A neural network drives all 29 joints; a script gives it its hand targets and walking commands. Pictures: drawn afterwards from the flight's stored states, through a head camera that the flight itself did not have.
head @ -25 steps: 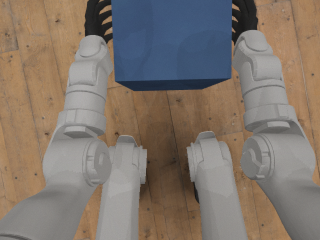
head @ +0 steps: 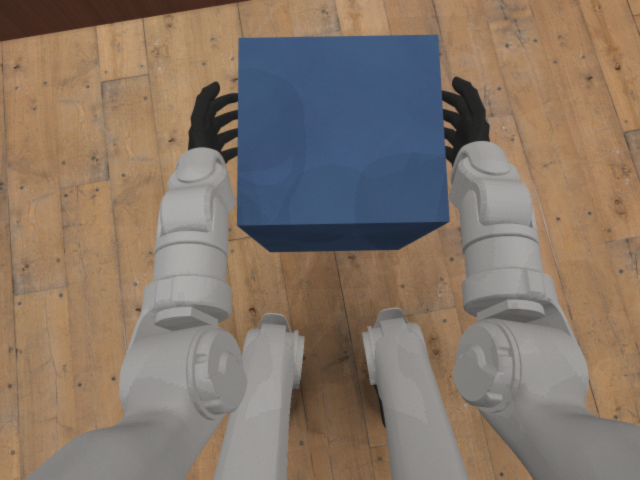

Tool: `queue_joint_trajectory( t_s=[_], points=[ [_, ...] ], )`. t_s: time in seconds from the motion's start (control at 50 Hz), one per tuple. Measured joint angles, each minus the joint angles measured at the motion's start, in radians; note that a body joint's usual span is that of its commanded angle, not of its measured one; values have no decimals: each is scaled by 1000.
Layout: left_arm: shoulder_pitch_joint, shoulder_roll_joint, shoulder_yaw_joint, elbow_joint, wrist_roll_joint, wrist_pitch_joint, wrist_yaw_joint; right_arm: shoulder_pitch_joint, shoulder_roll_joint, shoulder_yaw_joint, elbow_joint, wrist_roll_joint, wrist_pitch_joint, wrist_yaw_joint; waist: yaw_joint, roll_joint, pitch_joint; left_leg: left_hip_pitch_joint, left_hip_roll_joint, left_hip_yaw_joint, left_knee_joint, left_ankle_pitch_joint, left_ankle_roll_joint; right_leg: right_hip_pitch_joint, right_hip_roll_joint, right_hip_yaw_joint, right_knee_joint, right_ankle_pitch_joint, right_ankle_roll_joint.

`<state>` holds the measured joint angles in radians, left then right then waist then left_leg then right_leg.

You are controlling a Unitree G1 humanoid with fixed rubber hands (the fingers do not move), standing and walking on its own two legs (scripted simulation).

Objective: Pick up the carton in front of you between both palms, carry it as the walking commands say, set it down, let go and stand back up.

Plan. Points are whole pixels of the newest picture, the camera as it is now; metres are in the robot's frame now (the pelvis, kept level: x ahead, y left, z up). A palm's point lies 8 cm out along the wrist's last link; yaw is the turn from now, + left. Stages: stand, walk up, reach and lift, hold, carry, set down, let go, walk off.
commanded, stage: reach and lift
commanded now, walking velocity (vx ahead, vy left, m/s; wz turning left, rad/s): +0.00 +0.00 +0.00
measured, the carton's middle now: (335, 166) +0.50 -0.02 -0.12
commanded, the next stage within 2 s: none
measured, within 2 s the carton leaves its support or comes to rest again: neither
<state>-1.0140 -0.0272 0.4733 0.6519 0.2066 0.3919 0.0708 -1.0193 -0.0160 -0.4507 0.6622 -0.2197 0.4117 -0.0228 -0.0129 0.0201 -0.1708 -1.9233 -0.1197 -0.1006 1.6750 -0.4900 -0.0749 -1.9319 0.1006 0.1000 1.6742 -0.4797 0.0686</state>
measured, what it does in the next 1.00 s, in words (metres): rises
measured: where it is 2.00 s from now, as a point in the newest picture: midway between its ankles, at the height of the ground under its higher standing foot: (332, 403)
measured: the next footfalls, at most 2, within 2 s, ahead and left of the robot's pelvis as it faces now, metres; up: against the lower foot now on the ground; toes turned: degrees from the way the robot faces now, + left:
none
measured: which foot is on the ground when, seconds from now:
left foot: down 0.00-1.00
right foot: down 0.00-1.00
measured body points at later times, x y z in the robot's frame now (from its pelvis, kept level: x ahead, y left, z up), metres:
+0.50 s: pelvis +0.05 +0.00 +0.14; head +0.19 -0.01 +0.57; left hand +0.45 +0.14 +0.10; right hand +0.45 -0.16 +0.10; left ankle +0.11 +0.13 -0.48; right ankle +0.11 -0.13 -0.48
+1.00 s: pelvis +0.10 +0.00 +0.25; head +0.09 +0.00 +0.70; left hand +0.41 +0.15 +0.25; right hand +0.40 -0.16 +0.25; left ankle +0.11 +0.13 -0.48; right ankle +0.11 -0.13 -0.48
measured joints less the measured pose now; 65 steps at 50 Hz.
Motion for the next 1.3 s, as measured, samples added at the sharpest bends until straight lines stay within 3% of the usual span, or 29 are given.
queue_joint_trajectory(
  t_s=[0.3, 0.68, 0.86, 1.06, 1.3],
  points=[
    [249, -51, -43, -5, -10, -35, -4, 251, 64, 39, -12, 7, -35, -8, 7, -5, -65, 394, 15, -11, -266, 1, 21, 393, -6, 15, -266, 1, -16],
    [553, -108, -117, -79, -3, -55, -17, 555, 127, 104, -84, 8, -60, -1, 5, -10, -24, 992, 37, -35, -711, 94, 45, 994, -29, 32, -714, 93, -34],
    [684, -125, -163, -151, 3, 3, -25, 689, 148, 149, -157, 6, -5, 1, 8, -14, 12, 1321, 55, -42, -958, 164, 54, 1323, -42, 41, -960, 163, -43],
    [770, -120, -221, -259, 20, 140, -45, 780, 163, 206, -278, -8, 135, -1, 11, -18, 66, 1652, 73, -49, -1180, 238, 58, 1654, -55, 43, -1182, 237, -51],
    [698, -138, -163, -243, 90, 213, -76, 708, 179, 152, -261, -74, 208, 29, 11, -18, 148, 1736, 75, -45, -1196, 256, 58, 1737, -57, 42, -1197, 255, -51]
  ],
)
